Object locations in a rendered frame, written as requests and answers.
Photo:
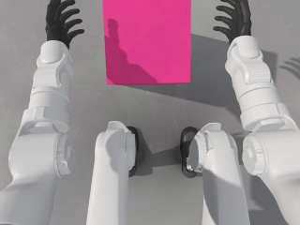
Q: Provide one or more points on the right robot forearm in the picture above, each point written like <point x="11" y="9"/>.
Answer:
<point x="256" y="93"/>

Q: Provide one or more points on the right robot upper arm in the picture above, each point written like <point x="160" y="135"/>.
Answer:
<point x="274" y="156"/>

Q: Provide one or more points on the right robot hand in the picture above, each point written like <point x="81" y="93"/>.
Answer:
<point x="240" y="23"/>

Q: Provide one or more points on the left robot forearm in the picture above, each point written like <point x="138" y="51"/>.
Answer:
<point x="50" y="95"/>

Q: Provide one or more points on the robot right thigh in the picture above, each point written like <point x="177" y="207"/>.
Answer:
<point x="224" y="197"/>

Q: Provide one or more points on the left robot upper arm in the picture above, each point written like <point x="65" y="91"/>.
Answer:
<point x="38" y="161"/>

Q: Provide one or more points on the robot left thigh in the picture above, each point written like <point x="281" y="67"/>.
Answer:
<point x="108" y="201"/>

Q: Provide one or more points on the carton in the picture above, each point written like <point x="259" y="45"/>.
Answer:
<point x="147" y="42"/>

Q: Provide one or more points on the robot thigh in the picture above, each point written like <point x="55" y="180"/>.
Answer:
<point x="224" y="197"/>
<point x="108" y="201"/>

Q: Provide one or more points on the left robot hand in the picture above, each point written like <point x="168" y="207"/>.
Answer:
<point x="56" y="28"/>

